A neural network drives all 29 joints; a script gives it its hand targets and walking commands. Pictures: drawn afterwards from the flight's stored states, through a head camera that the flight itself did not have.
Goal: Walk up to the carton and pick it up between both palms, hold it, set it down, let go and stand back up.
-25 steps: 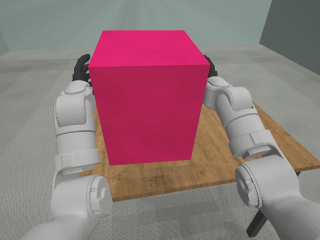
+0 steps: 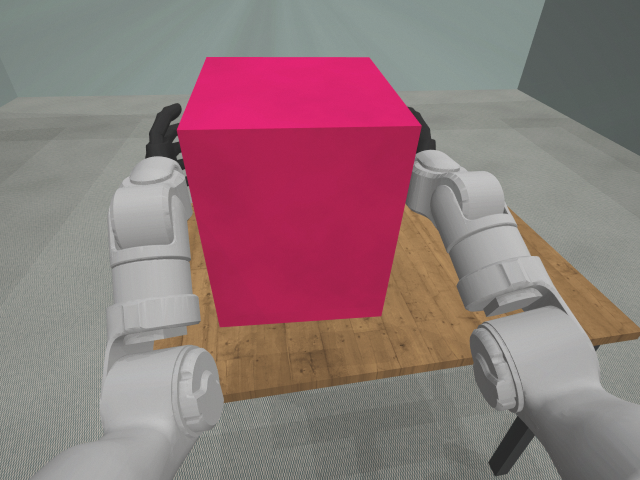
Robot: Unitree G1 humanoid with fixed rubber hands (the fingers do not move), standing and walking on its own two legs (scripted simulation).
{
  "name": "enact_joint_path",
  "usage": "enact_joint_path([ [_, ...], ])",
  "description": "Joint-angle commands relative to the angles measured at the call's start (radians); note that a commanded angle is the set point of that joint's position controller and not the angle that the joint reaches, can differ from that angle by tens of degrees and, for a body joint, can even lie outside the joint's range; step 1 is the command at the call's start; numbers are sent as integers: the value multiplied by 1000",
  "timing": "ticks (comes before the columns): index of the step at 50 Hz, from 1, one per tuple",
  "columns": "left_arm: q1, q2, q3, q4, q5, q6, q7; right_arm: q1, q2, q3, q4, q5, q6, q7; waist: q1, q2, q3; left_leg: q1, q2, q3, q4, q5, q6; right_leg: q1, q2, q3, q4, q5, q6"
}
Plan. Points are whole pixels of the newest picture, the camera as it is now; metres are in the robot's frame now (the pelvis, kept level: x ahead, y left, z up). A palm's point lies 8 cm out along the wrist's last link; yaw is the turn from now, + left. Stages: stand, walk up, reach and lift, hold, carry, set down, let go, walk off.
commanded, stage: hold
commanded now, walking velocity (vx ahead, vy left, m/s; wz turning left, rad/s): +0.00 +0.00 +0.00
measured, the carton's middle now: (295, 189) +0.38 +0.01 +0.24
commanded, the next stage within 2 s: none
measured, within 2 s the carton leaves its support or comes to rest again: neither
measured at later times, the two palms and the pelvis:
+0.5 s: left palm (170, 170) +0.37 +0.15 +0.28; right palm (422, 169) +0.36 -0.14 +0.27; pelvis +0.00 +0.00 +0.00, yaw +0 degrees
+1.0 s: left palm (164, 172) +0.37 +0.15 +0.28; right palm (417, 167) +0.36 -0.14 +0.27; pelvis +0.00 +0.00 +0.00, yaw +0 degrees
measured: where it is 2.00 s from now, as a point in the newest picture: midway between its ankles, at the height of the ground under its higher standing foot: outside the picture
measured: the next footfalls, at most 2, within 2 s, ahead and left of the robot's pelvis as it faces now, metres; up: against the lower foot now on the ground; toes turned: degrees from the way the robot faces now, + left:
none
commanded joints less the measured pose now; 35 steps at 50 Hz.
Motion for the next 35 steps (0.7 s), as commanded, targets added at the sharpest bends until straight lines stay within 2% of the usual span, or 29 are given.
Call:
enact_joint_path([
  [1, -848, -600, -473, -114, -179, -63, -136, -927, 685, 256, -385, 171, -56, 107, -6, 81, -433, 156, -83, -27, -46, 222, -41, 42, 57, 68, -36, 251, 90],
  [5, -855, -615, -497, -164, -191, -59, -131, -921, 683, 270, -408, 186, -58, 105, -13, 96, -448, 187, -80, -34, -32, 280, -52, 43, 63, 62, -28, 299, 86],
  [6, -842, -604, -484, -132, -179, -54, -134, -918, 671, 263, -388, 177, -53, 105, -13, 92, -416, 177, -80, -29, -36, 263, -52, 41, 63, 57, -35, 270, 86],
  [11, -855, -605, -501, -156, -190, -61, -132, -920, 687, 263, -403, 168, -53, 107, -15, 73, -430, 164, -78, -30, -41, 244, -48, 41, 64, 61, -35, 262, 86],
  [15, -827, -611, -492, -136, -184, -55, -137, -901, 674, 261, -395, 167, -49, 105, -22, 85, -418, 174, -80, -31, -38, 251, -50, 46, 60, 66, -37, 275, 88],
  [18, -846, -609, -493, -148, -186, -54, -134, -941, 679, 278, -434, 181, -55, 105, -10, 81, -446, 186, -79, -32, -35, 263, -50, 53, 63, 63, -32, 281, 88],
  [21, -844, -594, -452, -82, -161, -50, -137, -937, 681, 239, -351, 146, -51, 113, 2, 64, -359, 144, -77, -22, -66, 167, -34, 10, 55, 61, -51, 187, 89],
  [23, -871, -615, -486, -139, -181, -62, -135, -946, 697, 253, -382, 156, -62, 118, -6, 80, -436, 158, -77, -23, -54, 200, -39, 31, 59, 64, -36, 222, 87],
  [25, -860, -613, -483, -129, -191, -64, -133, -946, 700, 268, -397, 171, -60, 115, 3, 74, -444, 159, -79, -30, -43, 244, -40, 49, 59, 67, -32, 277, 86],
  [29, -850, -584, -447, -78, -178, -65, -143, -937, 699, 256, -362, 160, -52, 108, 6, 39, -410, 142, -85, -24, -58, 185, -26, 47, 54, 70, -38, 247, 93],
  [32, -866, -600, -465, -128, -191, -69, -139, -961, 705, 270, -424, 173, -62, 103, 2, 57, -472, 161, -85, -27, -36, 242, -32, 60, 57, 69, -25, 299, 96],
  [35, -853, -571, -438, -90, -167, -61, -142, -935, 693, 261, -370, 163, -51, 103, 8, 53, -397, 137, -87, -23, -51, 203, -30, 44, 54, 66, -38, 257, 98],
])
